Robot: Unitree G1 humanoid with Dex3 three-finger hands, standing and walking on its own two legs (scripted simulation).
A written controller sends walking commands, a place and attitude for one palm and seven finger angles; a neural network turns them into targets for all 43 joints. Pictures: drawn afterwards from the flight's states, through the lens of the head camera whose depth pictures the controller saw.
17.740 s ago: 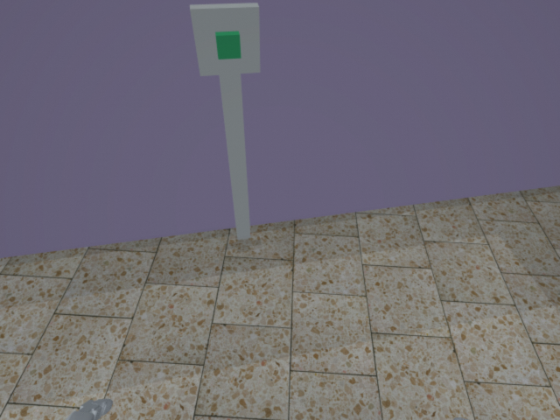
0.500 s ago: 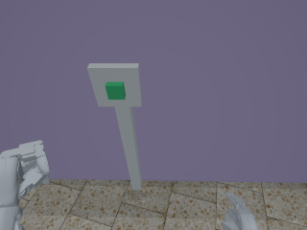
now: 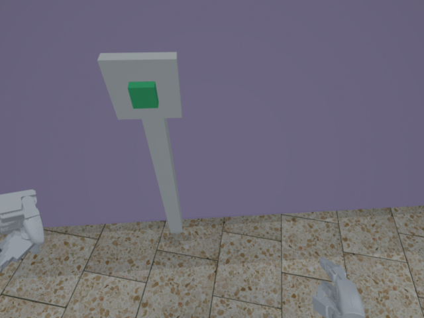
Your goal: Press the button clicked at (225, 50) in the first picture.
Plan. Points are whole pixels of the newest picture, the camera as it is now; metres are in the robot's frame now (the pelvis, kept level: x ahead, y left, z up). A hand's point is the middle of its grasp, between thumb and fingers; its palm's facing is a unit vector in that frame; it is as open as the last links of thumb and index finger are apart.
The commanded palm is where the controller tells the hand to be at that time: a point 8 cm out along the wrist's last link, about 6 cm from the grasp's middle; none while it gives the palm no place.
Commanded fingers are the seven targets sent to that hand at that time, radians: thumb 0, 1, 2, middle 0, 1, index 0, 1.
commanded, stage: step back with the hand held close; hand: left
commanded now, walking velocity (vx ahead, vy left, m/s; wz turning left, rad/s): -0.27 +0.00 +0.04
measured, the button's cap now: (144, 94) +0.56 +0.20 +0.10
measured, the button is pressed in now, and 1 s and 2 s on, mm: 0 0 0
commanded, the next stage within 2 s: stop stepping back and stand still in 0.72 s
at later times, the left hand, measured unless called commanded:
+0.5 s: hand out of the picture +0.11 +0.25 +0.18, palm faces +0.43 -0.78 -0.45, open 3.1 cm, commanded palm +0.04 +0.29 +0.18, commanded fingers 0.00 0.90 0.90 -1.30 -1.50 -1.30 -1.50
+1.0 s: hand out of the picture -0.01 +0.21 +0.16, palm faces +0.30 -0.81 -0.50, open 3.1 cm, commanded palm -0.05 +0.25 +0.18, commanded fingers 0.00 0.90 0.90 -1.30 -1.50 -1.30 -1.50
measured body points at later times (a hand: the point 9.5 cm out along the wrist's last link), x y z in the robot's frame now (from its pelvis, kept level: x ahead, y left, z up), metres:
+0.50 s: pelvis -0.08 +0.00 +0.00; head -0.07 +0.03 +0.45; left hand +0.08 +0.29 +0.20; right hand +0.08 -0.22 -0.08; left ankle +0.03 +0.09 -0.74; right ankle -0.15 -0.13 -0.69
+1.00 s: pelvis -0.19 -0.03 -0.01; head -0.19 -0.02 +0.44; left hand -0.03 +0.25 +0.19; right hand -0.01 -0.27 -0.07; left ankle -0.06 +0.08 -0.71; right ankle -0.18 -0.11 -0.74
